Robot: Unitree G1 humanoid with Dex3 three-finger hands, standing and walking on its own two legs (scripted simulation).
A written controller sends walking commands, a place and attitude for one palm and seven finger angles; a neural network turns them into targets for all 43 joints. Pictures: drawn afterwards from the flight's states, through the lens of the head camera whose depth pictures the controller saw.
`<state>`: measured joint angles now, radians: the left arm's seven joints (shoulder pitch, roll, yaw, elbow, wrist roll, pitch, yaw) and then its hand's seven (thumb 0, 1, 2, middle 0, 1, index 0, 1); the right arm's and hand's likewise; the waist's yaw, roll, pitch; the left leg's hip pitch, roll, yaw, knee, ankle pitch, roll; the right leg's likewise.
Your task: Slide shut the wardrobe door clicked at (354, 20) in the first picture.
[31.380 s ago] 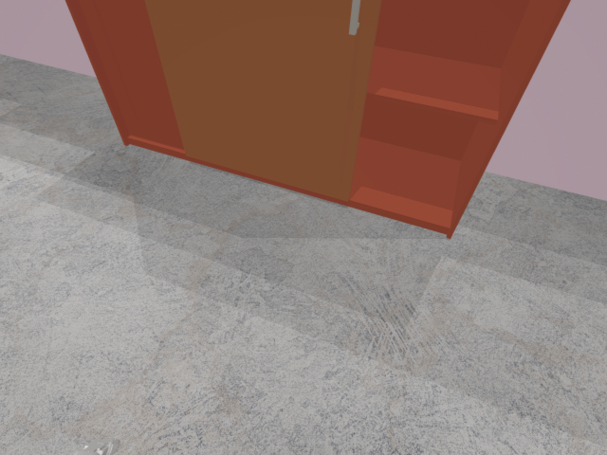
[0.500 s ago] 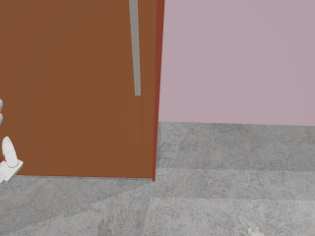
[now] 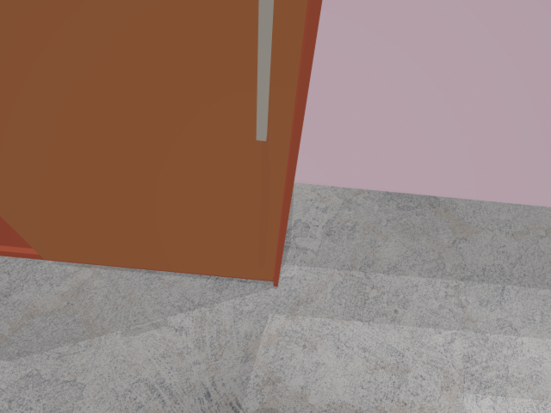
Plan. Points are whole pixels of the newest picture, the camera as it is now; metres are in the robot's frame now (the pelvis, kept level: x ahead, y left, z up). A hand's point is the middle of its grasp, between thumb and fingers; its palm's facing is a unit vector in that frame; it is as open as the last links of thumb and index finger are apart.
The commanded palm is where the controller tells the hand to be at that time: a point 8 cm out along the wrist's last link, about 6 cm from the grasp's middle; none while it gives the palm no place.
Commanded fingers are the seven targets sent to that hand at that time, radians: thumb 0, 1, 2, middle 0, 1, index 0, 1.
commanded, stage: let the arm hang, fingers relaxed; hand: left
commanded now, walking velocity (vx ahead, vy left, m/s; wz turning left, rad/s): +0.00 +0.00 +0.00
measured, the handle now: (265, 50) +0.61 +0.07 +0.20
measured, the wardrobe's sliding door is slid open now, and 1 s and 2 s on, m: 0.00 0.00 0.00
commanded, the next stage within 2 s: look to check the result in 0.66 s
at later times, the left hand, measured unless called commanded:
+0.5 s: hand out of the picture +0.03 +0.17 -0.17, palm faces +0.00 -0.98 -0.19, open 7.2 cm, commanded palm none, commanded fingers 0.00 0.90 0.90 -0.20 -0.30 -0.20 -0.30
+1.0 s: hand out of the picture +0.03 +0.15 -0.17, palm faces +0.01 -0.98 -0.18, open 7.3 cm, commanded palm none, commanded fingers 0.00 0.90 0.90 -0.20 -0.30 -0.20 -0.30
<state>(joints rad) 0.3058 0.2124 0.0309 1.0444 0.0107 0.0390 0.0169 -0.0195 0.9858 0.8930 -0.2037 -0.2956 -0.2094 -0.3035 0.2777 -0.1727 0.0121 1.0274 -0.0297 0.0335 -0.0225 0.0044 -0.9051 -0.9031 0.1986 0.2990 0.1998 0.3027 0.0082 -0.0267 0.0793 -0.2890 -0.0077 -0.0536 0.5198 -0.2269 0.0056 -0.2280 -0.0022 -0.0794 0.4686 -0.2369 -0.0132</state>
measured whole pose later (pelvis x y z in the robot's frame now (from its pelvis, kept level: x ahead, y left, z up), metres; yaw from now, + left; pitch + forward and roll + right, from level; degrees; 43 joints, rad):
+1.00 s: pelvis +0.03 -0.01 +0.01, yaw -2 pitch -1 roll +0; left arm 0.26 0.13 0.02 1.14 0.00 0.00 0.03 0.00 0.91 0.89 -0.20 -0.29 -0.20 -0.30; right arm 0.26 -0.14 0.01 1.13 -0.02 0.01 -0.04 0.00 -0.91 -0.90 0.20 0.30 0.20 0.30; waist -0.01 0.01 0.07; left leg -0.18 0.01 -0.02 0.43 -0.23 -0.01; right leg -0.15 0.01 -0.05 0.42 -0.25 -0.03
